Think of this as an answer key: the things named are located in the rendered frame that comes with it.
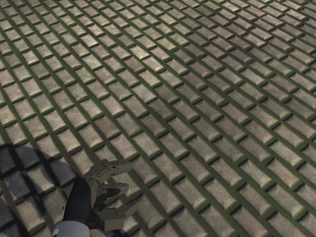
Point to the left robot hand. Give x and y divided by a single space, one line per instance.
86 194

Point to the left robot forearm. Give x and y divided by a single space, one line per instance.
71 228

